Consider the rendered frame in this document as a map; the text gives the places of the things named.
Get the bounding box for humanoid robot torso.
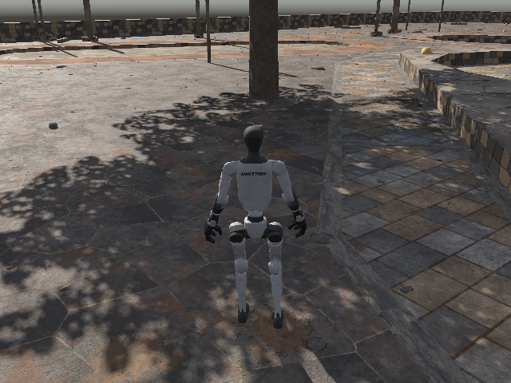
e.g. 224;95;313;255
236;157;273;239

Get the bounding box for robot right forearm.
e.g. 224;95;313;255
287;190;304;222

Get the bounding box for left robot foot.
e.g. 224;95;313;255
238;303;249;323

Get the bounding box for right robot hand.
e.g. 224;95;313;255
288;219;307;238

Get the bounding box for left robot hand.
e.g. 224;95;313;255
204;222;222;243

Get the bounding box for robot left upper arm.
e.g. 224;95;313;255
216;161;238;205

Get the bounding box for robot right upper arm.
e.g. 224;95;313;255
271;160;295;203

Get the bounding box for robot left forearm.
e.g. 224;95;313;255
208;193;224;227

